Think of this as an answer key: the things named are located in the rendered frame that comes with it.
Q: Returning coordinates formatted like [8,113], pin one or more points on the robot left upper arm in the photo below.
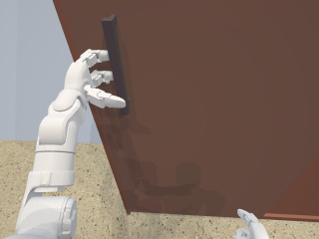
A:
[48,217]

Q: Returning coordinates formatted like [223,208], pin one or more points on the wardrobe door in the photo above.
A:
[302,196]
[224,99]

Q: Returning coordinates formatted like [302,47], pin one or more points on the robot left hand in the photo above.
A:
[79,78]

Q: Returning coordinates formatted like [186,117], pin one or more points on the handle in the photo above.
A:
[112,43]

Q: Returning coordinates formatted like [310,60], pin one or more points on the robot right hand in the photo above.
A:
[256,230]

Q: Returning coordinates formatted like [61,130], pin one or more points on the left robot forearm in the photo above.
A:
[56,147]

